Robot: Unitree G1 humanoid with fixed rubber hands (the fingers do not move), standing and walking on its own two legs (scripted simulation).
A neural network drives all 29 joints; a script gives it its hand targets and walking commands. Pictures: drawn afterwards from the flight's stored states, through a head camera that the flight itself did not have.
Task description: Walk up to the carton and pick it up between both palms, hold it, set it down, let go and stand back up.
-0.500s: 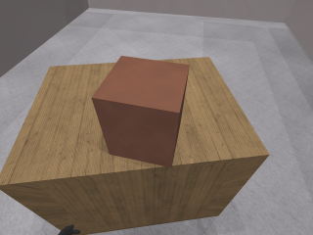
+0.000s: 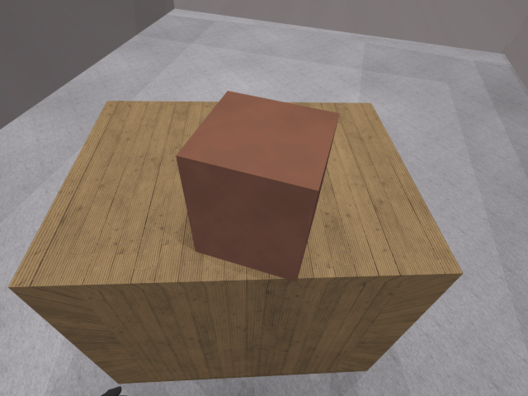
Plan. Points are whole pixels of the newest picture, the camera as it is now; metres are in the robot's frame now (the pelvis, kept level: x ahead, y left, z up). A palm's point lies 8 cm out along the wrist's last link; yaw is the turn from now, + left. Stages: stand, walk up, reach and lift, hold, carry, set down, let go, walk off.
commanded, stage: walk up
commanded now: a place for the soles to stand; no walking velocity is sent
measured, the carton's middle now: (262, 187) +0.48 +0.03 +0.04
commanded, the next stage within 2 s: none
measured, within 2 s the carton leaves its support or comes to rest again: neither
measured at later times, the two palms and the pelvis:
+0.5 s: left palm out of the picture +0.10 +0.27 -0.11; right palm out of the picture +0.11 -0.27 -0.10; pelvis +0.02 -0.01 +0.00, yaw +4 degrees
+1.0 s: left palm out of the picture +0.08 +0.28 -0.11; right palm out of the picture +0.16 -0.25 -0.10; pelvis +0.02 +0.00 -0.01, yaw +8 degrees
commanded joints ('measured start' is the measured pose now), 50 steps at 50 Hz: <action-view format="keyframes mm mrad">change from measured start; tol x8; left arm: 1 -2 137 21 -59 -3 -35 7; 50 -19 185 34 -85 -2 14 5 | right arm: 1 14 -134 -44 -59 -15 -37 -1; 50 16 -190 -53 -95 -20 -25 -18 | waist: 1 1 -17 -11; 11 -10 -23 57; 22 -4 53 -84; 29 19 91 -1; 33 5 14 -78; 35 11 110 -53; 43 0 -36 -8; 48 3 78 -2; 50 4 7 -33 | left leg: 1 30 49 -95 -75 37 36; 12 -13 29 -117 -64 62 36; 20 -24 36 -128 5 258 45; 25 -22 64 -204 -28 178 66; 36 -8 36 -176 9 289 66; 42 2 19 -167 26 134 64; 50 -86 -2 -191 32 245 60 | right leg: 1 -65 -118 134 -172 -44 -62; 4 -84 -140 134 -207 -168 -72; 8 -86 -126 96 -181 -6 -72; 12 -63 -138 93 -185 -87 -78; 18 23 -104 26 -118 147 -57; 27 62 -97 4 -62 4 -48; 37 45 -137 15 -42 123 -72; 43 -23 -145 20 -113 -89 -68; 50 63 -125 -18 -19 -4 -64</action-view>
